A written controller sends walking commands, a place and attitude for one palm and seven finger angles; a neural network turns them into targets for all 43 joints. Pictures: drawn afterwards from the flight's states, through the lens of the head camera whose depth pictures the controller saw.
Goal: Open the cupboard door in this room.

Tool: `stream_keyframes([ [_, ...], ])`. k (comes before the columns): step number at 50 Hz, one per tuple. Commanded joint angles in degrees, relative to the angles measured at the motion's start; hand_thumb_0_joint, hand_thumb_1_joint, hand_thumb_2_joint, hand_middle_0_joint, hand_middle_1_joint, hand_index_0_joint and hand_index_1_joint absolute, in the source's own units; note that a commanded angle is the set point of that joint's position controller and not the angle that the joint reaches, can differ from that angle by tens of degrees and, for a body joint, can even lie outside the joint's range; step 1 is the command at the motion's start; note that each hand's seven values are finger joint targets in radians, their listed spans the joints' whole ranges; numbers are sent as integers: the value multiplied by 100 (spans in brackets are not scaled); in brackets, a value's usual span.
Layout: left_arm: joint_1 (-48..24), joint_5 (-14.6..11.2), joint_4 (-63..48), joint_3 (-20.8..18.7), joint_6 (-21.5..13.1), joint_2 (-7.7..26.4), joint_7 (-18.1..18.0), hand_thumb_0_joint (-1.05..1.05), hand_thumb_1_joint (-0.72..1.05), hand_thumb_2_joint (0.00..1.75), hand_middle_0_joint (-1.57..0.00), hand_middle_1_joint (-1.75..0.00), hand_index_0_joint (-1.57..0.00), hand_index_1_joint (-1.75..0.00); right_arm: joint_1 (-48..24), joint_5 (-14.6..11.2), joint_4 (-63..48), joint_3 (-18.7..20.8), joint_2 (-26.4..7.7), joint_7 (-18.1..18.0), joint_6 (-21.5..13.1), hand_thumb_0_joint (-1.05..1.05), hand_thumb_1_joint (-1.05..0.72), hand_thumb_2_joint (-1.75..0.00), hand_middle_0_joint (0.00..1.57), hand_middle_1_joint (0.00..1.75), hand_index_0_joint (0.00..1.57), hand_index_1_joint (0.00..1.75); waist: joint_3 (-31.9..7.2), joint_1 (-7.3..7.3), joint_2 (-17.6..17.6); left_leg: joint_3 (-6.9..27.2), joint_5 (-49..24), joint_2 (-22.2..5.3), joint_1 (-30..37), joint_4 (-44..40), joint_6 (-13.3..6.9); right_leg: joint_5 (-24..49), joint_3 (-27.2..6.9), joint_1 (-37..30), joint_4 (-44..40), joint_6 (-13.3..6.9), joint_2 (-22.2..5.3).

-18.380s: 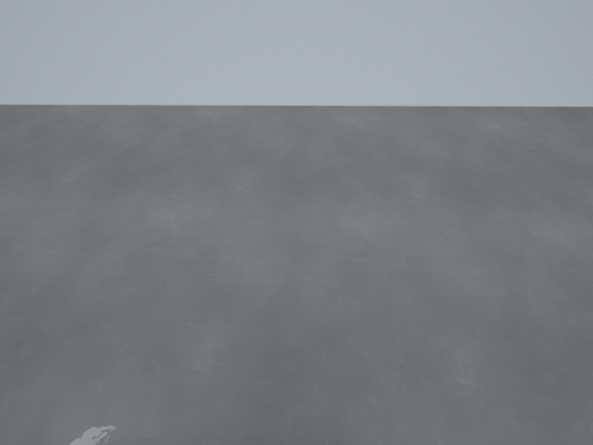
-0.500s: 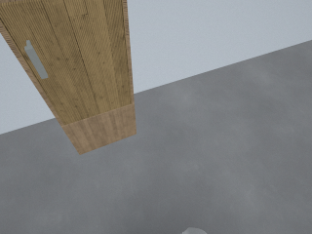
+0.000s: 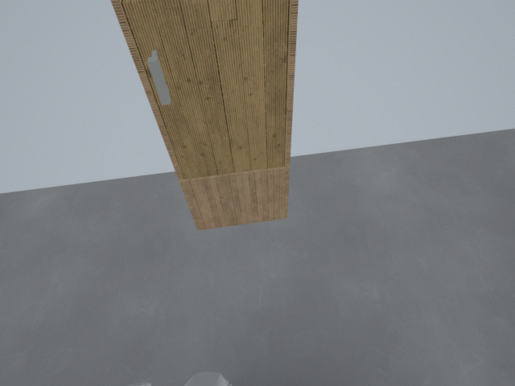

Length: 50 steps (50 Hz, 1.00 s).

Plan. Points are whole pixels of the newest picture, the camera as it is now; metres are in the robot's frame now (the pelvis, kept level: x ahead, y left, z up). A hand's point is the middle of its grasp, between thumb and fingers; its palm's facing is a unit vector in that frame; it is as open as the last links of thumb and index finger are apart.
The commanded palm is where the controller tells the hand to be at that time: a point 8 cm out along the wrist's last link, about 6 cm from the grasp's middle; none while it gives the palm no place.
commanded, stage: turn to face it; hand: left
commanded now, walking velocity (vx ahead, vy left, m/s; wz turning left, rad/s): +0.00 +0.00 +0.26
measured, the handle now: (160, 77) +0.79 +0.29 +0.04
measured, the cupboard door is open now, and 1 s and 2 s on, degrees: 0 0 0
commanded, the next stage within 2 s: take the last steps up to it in 0.04 s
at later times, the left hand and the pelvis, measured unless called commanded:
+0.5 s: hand out of the picture +0.02 +0.25 -0.17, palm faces +0.10 -0.98 -0.18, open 7.4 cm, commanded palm none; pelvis +0.02 +0.05 +0.00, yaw +5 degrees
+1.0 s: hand out of the picture +0.12 +0.19 -0.18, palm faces +0.16 -0.97 -0.18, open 7.3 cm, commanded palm none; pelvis +0.16 +0.01 +0.00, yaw +7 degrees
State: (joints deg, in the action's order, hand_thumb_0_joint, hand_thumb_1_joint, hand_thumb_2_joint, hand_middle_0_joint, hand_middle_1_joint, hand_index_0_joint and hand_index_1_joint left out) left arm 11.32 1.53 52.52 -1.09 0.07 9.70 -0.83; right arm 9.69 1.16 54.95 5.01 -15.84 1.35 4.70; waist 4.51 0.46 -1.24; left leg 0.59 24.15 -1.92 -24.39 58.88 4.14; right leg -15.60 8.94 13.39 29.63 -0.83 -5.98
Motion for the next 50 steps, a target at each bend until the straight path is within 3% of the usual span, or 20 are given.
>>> stream_keyframes([
  [1, 644, 37, -48, -408, -73, 1477, -86, 0, 90, 90, -20, -30, -20, -30, -516, -66, -474, -92, -153, -57, -220, 0, -90, -90, 20, 30, 20, 30, -654, -390, 1309, -299, 474, 81, -73, -1233, -34, 3045, -1101, -1150, -684, -790, -1374],
  [2, 693, 41, 1, -422, -66, 1507, -89, 0, 90, 90, -20, -30, -20, -30, -492, -78, -452, -115, -126, -73, -246, 0, -90, -90, 20, 30, 20, 30, -770, -415, 1382, -365, 462, 115, 89, -1577, -73, 3309, -1080, -1253, -568, -784, -1365],
  [4, 555, 17, 79, -427, -44, 1539, -89, 0, 90, 90, -20, -30, -20, -30, -185, -96, -351, -139, -135, -104, -289, 0, -90, -90, 20, 30, 20, 30, -929, -225, 1446, -499, -47, 160, 633, -2423, -133, 3300, -921, -1138, -331, -606, -1307],
  [6, 387, -59, 123, -406, -3, 1392, -78, 0, 90, 90, -20, -30, -20, -30, 149, -83, -202, -118, -273, -103, -369, 0, -90, -90, 20, 30, 20, 30, -1047, 15, 1007, -428, -1349, 2, 1781, -3876, -250, 2604, -527, -506, 261, -141, -1025],
  [7, 529, -102, 49, -356, 36, 1101, -61, 0, 90, 90, -20, -30, -20, -30, 201, -30, -199, -37, -724, -124, -439, 0, -90, -90, 20, 30, 20, 30, -1169, 34, -186, 610, -2480, -990, 2706, -4044, -609, 1124, -167, 607, 998, 231, -525],
  [8, 400, -85, -45, -213, 42, 749, -29, 0, 90, 90, -20, -30, -20, -30, 330, -6, -162, 23, -1072, -138, -417, 0, -90, -90, 20, 30, 20, 30, -1017, 151, -1342, 1574, -3912, -2026, 2884, -3942, -1195, -1619, -119, 1585, 1720, 450, -112],
  [9, -38, -56, -2, -185, 135, 815, -77, 0, 90, 90, -20, -30, -20, -30, 429, 9, -18, -3, -976, -197, -411, 0, -90, -90, 20, 30, 20, 30, -844, 343, -1424, 1553, -3239, -1980, 2251, -4215, -1389, -1904, -560, 1404, 2238, 468, -73],
  [12, 9, -12, 290, -190, 70, 788, 84, 0, 90, 90, -20, -30, -20, -30, 174, 24, 27, -115, -595, -261, -488, 0, -90, -90, 20, 30, 20, 30, -141, 104, -906, 1289, -1706, -1492, 2091, -4498, -1371, -1039, -708, 1948, 3022, 404, -17],
  [14, 171, -1, 485, -139, 14, 755, 140, 0, 90, 90, -20, -30, -20, -30, 402, -12, 124, -144, -479, -270, -589, 0, -90, -90, 20, 30, 20, 30, -175, 92, -661, 1042, -1967, -1287, 2400, -4556, -1315, -630, -678, 2073, 3071, 432, 6],
  [18, 16, -4, 546, -116, -29, 711, 154, 0, 90, 90, -20, -30, -20, -30, 966, -18, 347, -104, -334, -290, -692, 0, -90, -90, 20, 30, 20, 30, -82, 177, -487, 995, -2451, -1337, 2658, -4605, -1389, -419, -675, 2219, 2907, 459, -21],
  [26, -679, -43, 325, -138, -54, 564, 238, 0, 90, 90, -20, -30, -20, -30, 1268, 47, 574, -67, -366, -310, -747, 0, -90, -90, 20, 30, 20, 30, 365, 253, -589, 969, -2007, -1519, 2156, -4717, -1420, -338, -614, 1863, 1616, 395, -127],
  [30, -368, -50, 403, -190, -102, 475, 264, 0, 90, 90, -20, -30, -20, -30, 1076, 72, 638, -53, -404, -307, -731, 0, -90, -90, 20, 30, 20, 30, 294, 26, -694, 716, -1786, -1371, 1547, -4379, -1244, -71, -339, 736, 642, 260, 95],
  [32, 482, -30, 707, -256, -186, 646, 238, 0, 90, 90, -20, -30, -20, -30, 1114, 50, 721, -82, -313, -289, -720, 0, -90, -90, 20, 30, 20, 30, -77, -359, -154, 382, -1786, -953, 1050, -3385, -948, 378, -145, -747, -144, 159, 333],
  [33, 1190, -2, 940, -324, -255, 963, 192, 0, 90, 90, -20, -30, -20, -30, 1183, -6, 725, -115, -140, -252, -753, 0, -90, -90, 20, 30, 20, 30, -456, -653, 469, -56, -1518, -595, 335, -2209, -730, 53, -799, -1880, -459, -60, -224],
  [34, 1869, 3, 1103, -449, -307, 1484, 109, 0, 90, 90, -20, -30, -20, -30, 1251, -53, 556, -200, 291, -215, -785, 0, -90, -90, 20, 30, 20, 30, -868, -814, 1971, -589, 442, 117, -821, -499, -510, -166, -2842, -2722, -1175, -635, -1660],
  [35, 1960, -103, 1096, -459, -306, 1607, 69, 0, 90, 90, -20, -30, -20, -30, 984, -72, 397, -186, 50, -218, -724, 0, -90, -90, 20, 30, 20, 30, -956, -868, 1903, -120, 1101, 29, -1048, 516, -572, -758, -3681, -2236, -1733, -961, -2024],
  [36, 1483, -102, 995, -433, -274, 1401, 38, 0, 90, 90, -20, -30, -20, -30, 638, -71, 361, -118, 27, -188, -687, 0, -90, -90, 20, 30, 20, 30, -433, -747, 1459, 69, 687, -222, -1229, 1078, -618, -1757, -3528, -1502, -2020, -1013, -1999],
  [38, 592, -74, 721, -314, -277, 945, 5, 0, 90, 90, -20, -30, -20, -30, 638, 2, 404, -94, 133, -125, -632, 0, -90, -90, 20, 30, 20, 30, 100, -296, 610, 13, -149, -553, -1075, 1046, -527, -1667, -2502, -420, -2042, -823, -1589],
  [41, 412, -41, 725, -201, -365, 610, -11, 0, 90, 90, -20, -30, -20, -30, 1126, 39, 586, -104, 425, -76, -513, 0, -90, -90, 20, 30, 20, 30, -36, 56, 703, -263, -633, -569, -372, 325, -352, -517, -1248, 117, -2061, -580, -1062],
  [50, 922, -8, 1032, -240, -429, 794, 14, 0, 90, 90, -20, -30, -20, -30, 98, 4, 146, -139, 464, 20, -647, 0, -90, -90, 20, 30, 20, 30, 164, -144, 852, -651, -870, -437, -45, -1923, -314, 390, -990, -279, -1766, -769, -1072],
])
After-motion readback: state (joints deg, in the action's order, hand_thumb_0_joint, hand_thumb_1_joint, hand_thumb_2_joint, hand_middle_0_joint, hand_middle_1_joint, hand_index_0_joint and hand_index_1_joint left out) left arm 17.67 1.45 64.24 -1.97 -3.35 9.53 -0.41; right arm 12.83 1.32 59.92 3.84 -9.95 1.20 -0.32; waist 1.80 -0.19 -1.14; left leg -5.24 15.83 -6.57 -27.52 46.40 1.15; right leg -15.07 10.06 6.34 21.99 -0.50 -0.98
